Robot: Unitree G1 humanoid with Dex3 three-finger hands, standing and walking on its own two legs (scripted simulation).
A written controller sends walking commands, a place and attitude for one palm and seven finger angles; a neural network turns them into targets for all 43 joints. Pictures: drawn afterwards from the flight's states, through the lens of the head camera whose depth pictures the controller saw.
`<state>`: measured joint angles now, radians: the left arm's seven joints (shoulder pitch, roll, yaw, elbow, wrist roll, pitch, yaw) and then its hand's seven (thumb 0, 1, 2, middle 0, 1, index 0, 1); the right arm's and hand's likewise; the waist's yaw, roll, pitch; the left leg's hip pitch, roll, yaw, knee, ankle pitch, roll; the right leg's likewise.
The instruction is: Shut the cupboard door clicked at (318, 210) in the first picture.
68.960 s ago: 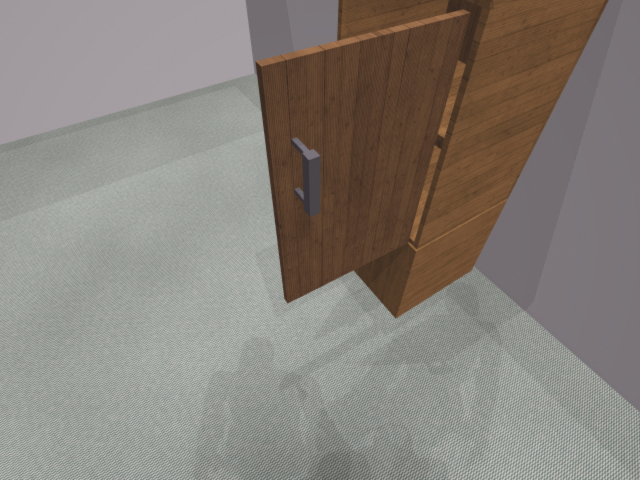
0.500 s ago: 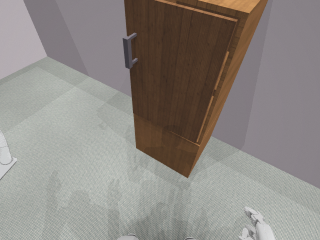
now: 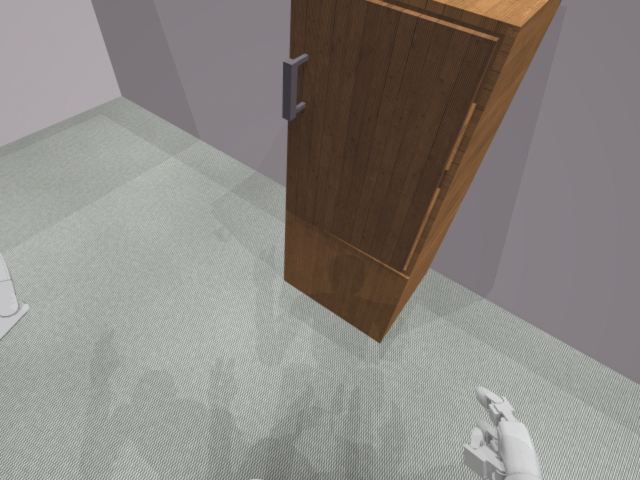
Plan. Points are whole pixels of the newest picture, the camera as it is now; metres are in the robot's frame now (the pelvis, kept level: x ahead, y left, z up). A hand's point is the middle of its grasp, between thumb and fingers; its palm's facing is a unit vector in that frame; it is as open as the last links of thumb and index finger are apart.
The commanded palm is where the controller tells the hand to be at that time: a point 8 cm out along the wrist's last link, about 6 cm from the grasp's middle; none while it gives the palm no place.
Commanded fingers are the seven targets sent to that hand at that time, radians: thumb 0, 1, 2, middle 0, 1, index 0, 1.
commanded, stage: stop stepping back and stand still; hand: left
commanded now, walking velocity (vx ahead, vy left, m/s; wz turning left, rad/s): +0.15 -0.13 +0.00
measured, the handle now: (295, 87) +0.83 +0.11 +0.07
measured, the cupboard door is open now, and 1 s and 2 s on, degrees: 1 1 1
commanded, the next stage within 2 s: let the arm hang, fingers relaxed in 0.70 s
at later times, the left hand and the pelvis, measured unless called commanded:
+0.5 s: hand (25, 361) +0.17 +0.25 +0.18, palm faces +0.41 -0.82 -0.40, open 7.4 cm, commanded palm +0.13 +0.28 +0.19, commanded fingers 0.00 0.90 0.90 -0.20 -0.30 -0.20 -0.30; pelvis -0.04 +0.00 -0.01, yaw -5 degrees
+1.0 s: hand (133, 462) +0.15 +0.23 -0.07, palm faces -0.01 -0.92 -0.39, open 7.4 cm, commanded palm none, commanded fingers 0.00 0.90 0.90 -0.20 -0.30 -0.20 -0.30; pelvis -0.03 +0.02 -0.01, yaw -6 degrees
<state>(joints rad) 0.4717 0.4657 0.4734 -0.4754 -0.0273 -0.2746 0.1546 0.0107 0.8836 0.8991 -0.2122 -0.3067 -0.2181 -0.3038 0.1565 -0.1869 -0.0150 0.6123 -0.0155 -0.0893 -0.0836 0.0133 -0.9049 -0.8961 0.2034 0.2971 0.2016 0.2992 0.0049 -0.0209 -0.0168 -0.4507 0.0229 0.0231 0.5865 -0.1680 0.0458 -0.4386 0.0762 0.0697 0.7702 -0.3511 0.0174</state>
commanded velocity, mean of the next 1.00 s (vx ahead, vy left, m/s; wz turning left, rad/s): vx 0.08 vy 0.01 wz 0.00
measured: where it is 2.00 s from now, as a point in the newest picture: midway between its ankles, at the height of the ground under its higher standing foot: outside the picture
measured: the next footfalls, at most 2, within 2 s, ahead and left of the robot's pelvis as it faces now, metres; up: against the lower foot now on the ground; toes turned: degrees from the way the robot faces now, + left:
right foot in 0.20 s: -0.08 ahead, -0.10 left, +0.00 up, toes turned -7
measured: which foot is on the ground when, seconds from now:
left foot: down 0.00-1.00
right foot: up 0.00-0.18, down 0.20-1.00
